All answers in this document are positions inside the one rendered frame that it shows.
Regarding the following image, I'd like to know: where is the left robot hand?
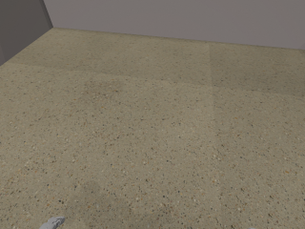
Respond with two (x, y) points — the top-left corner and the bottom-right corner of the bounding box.
(39, 216), (66, 229)

